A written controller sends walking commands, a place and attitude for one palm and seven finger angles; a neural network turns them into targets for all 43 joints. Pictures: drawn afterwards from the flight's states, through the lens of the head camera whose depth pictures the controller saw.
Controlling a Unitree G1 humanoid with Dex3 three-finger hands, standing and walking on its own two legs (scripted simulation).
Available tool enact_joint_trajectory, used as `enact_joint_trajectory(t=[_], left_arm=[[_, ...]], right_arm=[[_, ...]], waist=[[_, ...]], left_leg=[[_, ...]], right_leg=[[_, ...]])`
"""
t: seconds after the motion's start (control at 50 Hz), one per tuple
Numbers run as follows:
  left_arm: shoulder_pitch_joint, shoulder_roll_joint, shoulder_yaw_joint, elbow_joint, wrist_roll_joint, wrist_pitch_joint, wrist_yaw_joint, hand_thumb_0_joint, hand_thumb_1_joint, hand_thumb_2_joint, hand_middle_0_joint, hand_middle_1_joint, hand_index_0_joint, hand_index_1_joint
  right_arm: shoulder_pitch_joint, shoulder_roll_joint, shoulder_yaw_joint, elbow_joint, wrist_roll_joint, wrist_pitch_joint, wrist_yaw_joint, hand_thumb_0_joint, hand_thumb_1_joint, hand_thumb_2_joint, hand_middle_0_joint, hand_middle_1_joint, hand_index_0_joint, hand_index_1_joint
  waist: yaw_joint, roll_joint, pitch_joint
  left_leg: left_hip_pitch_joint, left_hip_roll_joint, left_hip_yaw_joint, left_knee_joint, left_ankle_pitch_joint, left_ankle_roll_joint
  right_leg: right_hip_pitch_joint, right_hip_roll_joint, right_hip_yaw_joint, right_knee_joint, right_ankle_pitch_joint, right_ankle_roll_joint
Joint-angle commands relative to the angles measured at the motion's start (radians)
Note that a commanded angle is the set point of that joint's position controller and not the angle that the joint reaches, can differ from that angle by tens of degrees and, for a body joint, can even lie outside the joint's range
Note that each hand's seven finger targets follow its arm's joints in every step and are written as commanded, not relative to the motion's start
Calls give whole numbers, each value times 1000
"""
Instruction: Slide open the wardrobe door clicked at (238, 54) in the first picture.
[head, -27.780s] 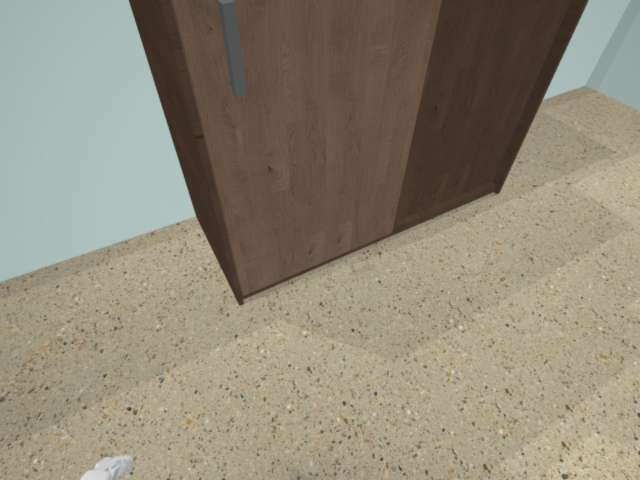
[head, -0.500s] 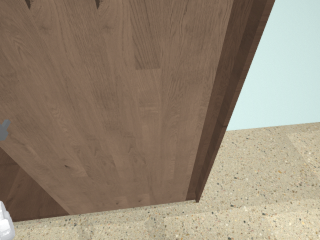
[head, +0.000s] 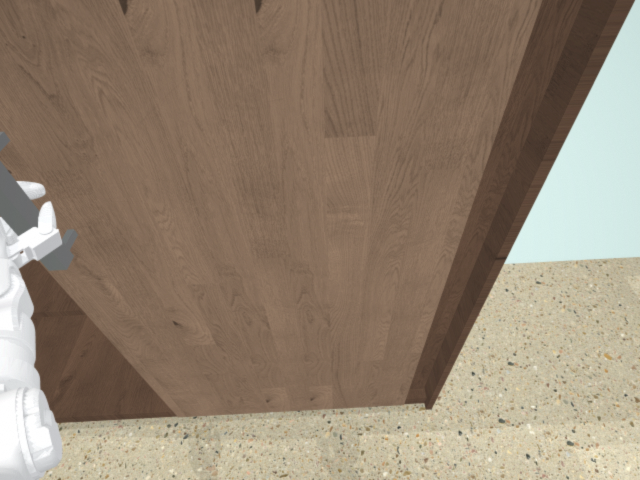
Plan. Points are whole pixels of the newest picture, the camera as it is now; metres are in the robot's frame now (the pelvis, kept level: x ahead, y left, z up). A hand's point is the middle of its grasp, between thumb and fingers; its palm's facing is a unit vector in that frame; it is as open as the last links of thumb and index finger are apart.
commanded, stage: stop walking and hold the door there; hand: left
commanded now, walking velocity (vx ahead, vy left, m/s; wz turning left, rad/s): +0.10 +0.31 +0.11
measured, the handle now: (31, 205) +0.41 +0.38 +0.16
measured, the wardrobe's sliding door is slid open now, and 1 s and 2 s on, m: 0.58 0.58 0.58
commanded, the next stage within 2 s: loosen the grip on the handle in 1.00 s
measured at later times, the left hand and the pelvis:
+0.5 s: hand (48, 236) +0.37 +0.35 +0.14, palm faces +0.43 -0.88 -0.20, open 5.6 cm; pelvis -0.03 +0.07 +0.00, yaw +1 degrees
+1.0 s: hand (48, 238) +0.37 +0.35 +0.14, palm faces +0.41 -0.89 -0.19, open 5.7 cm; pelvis -0.05 +0.07 +0.00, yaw -1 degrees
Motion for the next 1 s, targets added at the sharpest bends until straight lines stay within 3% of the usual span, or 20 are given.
enact_joint_trajectory(t=[0.0, 0.04, 0.1, 0.14, 0.2, 0.26, 0.32, 0.34, 0.36, 0.4, 0.46, 0.5, 0.52, 0.54, 0.58, 0.64, 0.74, 0.78, 0.92, 0.98], left_arm=[[-268, 279, -21, -216, -12, -6, 40, 0, 900, 900, -450, -1400, -450, -1400], [-292, 255, -21, -314, -11, -42, 39, 0, 900, 900, -450, -1400, -450, -1400], [-285, 85, -160, -420, -27, -80, 19, 0, 900, 900, -450, -1400, -450, -1400], [-287, 71, -164, -506, -13, -80, 28, 0, 900, 900, -450, -1400, -450, -1400], [-263, 59, -170, -585, -26, -46, 43, 0, 900, 900, -450, -1400, -450, -1400], [-299, 63, -180, -637, -12, -22, 47, 0, 900, 900, -450, -1400, -450, -1400], [-266, 164, -101, -578, -14, 14, 61, 0, 900, 900, -450, -1400, -450, -1400], [-300, 149, -105, -575, -24, 24, 61, 0, 900, 900, -450, -1400, -450, -1400], [-310, 88, -143, -566, -30, 28, 58, 0, 900, 900, -450, -1400, -450, -1400], [-279, 96, -124, -553, -32, 33, 63, 0, 900, 900, -450, -1400, -450, -1400], [-281, 55, -156, -584, -33, 28, 63, 0, 900, 900, -450, -1400, -450, -1400], [-313, -7, -230, -657, -40, 27, 57, 0, 900, 900, -450, -1400, -450, -1400], [-256, -74, -273, -613, -45, 25, 49, 0, 900, 900, -450, -1400, -450, -1400], [-268, -33, -242, -622, -34, 22, 53, 0, 900, 900, -450, -1400, -450, -1400], [-286, -20, -236, -647, -24, 18, 63, 0, 900, 900, -450, -1400, -450, -1400], [-297, -48, -266, -692, -31, 17, 59, 0, 900, 900, -450, -1400, -450, -1400], [-282, -5, -233, -658, -32, 31, 57, 0, 900, 900, -450, -1400, -450, -1400], [-299, 6, -221, -627, -37, 37, 59, 0, 900, 900, -450, -1400, -450, -1400], [-326, 76, -178, -498, -38, 41, 64, 0, 900, 900, -450, -1400, -450, -1400], [-338, 46, -207, -453, -39, 42, 58, 0, 900, 900, -450, -1400, -450, -1400]], right_arm=[[-61, -90, -31, -109, -4, -41, -14, 0, -900, -900, 200, 300, 200, 300], [-75, -79, -35, -127, -10, -37, -20, 0, -900, -900, 200, 300, 200, 300], [-80, -56, -24, -168, 6, -25, -21, 0, -900, -900, 200, 300, 200, 300], [-89, -44, -18, -186, -1, -38, -17, 0, -900, -900, 200, 300, 200, 300], [-77, -43, -13, -181, 5, -54, -19, 0, -900, -900, 200, 300, 200, 300], [-95, -29, 14, -195, 1, -68, -6, 0, -900, -900, 200, 300, 200, 300], [-84, -24, 21, -204, 0, -68, -12, 0, -900, -900, 200, 300, 200, 300], [-90, -22, 18, -205, 8, -78, -9, 0, -900, -900, 200, 300, 200, 300], [-113, -15, 24, -204, 10, -89, -7, 0, -900, -900, 200, 300, 200, 300], [-113, -20, 34, -195, 4, -94, -15, 0, -900, -900, 200, 300, 200, 300], [-104, -20, 34, -183, -5, -89, -26, 0, -900, -900, 200, 300, 200, 300], [-119, -42, 27, -200, 3, -75, -21, 0, -900, -900, 200, 300, 200, 300], [-120, -20, 38, -203, -3, -71, -16, 0, -900, -900, 200, 300, 200, 300], [-119, -28, 37, -199, -16, -71, -17, 0, -900, -900, 200, 300, 200, 300], [-113, -32, 30, -199, -19, -75, -19, 0, -900, -900, 200, 300, 200, 300], [-99, -39, 24, -207, -14, -80, -14, 0, -900, -900, 200, 300, 200, 300], [-100, -47, 18, -223, -8, -75, -13, 0, -900, -900, 200, 300, 200, 300], [-99, -45, 19, -223, -2, -70, -17, 0, -900, -900, 200, 300, 200, 300], [-80, -48, 25, -197, 0, -60, -34, 0, -900, -900, 200, 300, 200, 300], [-73, -48, 25, -189, 2, -57, -35, 0, -900, -900, 200, 300, 200, 300]], waist=[[-5, -198, -70], [10, -123, -93], [4, 155, -121], [11, 113, -145], [23, 51, -198], [27, 149, -257], [10, -114, -290], [26, -260, -257], [36, -267, -242], [37, -197, -221], [22, -96, -244], [29, 83, -246], [23, 148, -211], [23, 176, -156], [22, 157, -137], [18, 145, -230], [15, 94, -292], [18, 50, -284], [19, 26, -280], [16, -9, -249]], left_leg=[[185, 21, 30, -224, 170, -9], [227, 44, 47, -310, 295, 11], [184, 204, -139, -377, 462, 141], [194, 290, -245, -403, 557, 206], [289, 250, -141, -320, 635, 170], [307, 212, -82, -237, 594, 108], [64, 79, 36, -75, 263, 12], [-25, 23, 11, 5, 43, -7], [-59, 20, -15, 38, -44, -4], [-35, 40, -14, -101, -17, 3], [233, 70, 3, -311, 408, 17], [342, 222, -159, -315, 684, 88], [281, 273, -233, -376, 590, 122], [239, 292, -272, -429, 511, 138], [246, 283, -245, -445, 495, 129], [372, 245, -153, -333, 728, 94], [294, 183, -69, -287, 598, 31], [227, 171, -60, -304, 457, 23], [210, 162, -55, -297, 411, 28], [198, 153, -44, -292, 358, 25]], right_leg=[[-60, -212, 65, -77, 153, -103], [-87, -125, 6, 52, 126, -63], [-130, 61, -104, 361, -138, -6], [-173, 53, -37, 492, -306, -28], [-106, 76, -37, 267, -203, -37], [40, 86, -24, -43, -42, -60], [254, -126, 245, -112, 435, -158], [302, -154, 262, -108, 585, -187], [328, -168, 241, -97, 647, -197], [334, -144, 168, -66, 630, -182], [165, -52, 57, 2, 445, -105], [32, 54, 17, 51, 139, -50], [20, 78, 29, 84, -92, -51], [-7, 84, 29, 113, -185, -56], [-23, 87, 21, 119, -190, -61], [9, 97, 12, -1, -74, -62], [128, 50, 34, -74, 211, -69], [141, 48, 38, -63, 166, -67], [118, 29, 63, -83, 174, -68], [80, 22, 76, -102, 134, -68]])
